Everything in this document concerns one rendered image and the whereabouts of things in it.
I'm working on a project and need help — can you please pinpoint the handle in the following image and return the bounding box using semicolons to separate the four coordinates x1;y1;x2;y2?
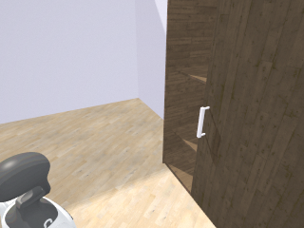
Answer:
197;106;210;138

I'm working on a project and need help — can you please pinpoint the wardrobe door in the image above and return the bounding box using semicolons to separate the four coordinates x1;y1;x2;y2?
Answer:
190;0;304;228

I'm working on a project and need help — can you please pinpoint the robot left upper arm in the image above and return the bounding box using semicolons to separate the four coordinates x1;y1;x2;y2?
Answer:
0;198;17;224

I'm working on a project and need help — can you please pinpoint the robot head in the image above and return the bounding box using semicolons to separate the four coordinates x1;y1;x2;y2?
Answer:
0;152;58;228

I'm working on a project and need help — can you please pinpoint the humanoid robot torso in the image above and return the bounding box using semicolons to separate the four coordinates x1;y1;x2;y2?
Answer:
2;197;77;228

